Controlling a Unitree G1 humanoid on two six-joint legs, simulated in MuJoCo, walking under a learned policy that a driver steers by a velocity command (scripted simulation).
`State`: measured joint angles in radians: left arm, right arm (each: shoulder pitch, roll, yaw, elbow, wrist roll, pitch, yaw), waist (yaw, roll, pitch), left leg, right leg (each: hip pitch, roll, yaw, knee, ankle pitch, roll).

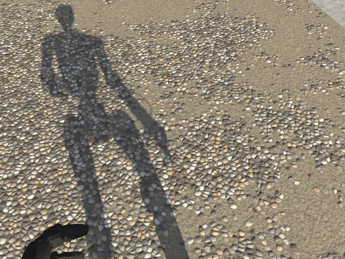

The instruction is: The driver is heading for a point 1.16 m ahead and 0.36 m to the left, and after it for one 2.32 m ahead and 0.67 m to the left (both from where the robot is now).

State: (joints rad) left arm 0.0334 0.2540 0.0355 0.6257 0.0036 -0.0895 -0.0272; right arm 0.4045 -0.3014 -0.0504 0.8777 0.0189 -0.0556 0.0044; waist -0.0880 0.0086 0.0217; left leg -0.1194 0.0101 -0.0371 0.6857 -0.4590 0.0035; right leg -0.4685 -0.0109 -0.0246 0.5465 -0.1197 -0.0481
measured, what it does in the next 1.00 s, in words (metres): walks ahead, turning left: left foot, then right foot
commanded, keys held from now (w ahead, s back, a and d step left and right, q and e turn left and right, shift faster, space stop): w+q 0.84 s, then w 0.16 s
